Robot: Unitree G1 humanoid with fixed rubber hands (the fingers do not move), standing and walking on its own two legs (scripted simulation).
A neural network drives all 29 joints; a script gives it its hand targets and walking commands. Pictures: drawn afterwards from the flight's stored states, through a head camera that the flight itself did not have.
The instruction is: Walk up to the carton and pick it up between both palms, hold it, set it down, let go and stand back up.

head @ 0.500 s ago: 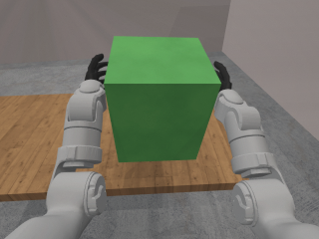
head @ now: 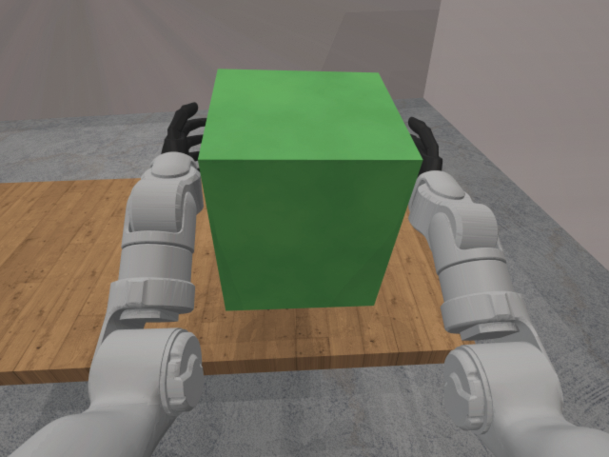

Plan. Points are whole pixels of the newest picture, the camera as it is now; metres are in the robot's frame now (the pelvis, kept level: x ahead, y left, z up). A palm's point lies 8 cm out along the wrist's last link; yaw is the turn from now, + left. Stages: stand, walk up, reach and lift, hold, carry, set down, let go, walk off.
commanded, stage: hold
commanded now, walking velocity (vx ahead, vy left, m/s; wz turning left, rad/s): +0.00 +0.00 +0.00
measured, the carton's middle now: (300, 194) +0.40 +0.02 +0.21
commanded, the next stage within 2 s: set down in 0.64 s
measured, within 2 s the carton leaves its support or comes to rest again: neither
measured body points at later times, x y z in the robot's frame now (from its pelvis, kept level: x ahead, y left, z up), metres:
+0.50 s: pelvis +0.00 +0.00 +0.00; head -0.07 -0.01 +0.44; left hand +0.39 +0.17 +0.27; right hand +0.39 -0.14 +0.24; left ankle -0.02 +0.13 -0.75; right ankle +0.09 -0.13 -0.75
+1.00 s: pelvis +0.01 +0.00 +0.00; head -0.06 -0.01 +0.45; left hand +0.40 +0.18 +0.27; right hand +0.41 -0.13 +0.25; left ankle -0.02 +0.13 -0.75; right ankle +0.09 -0.13 -0.75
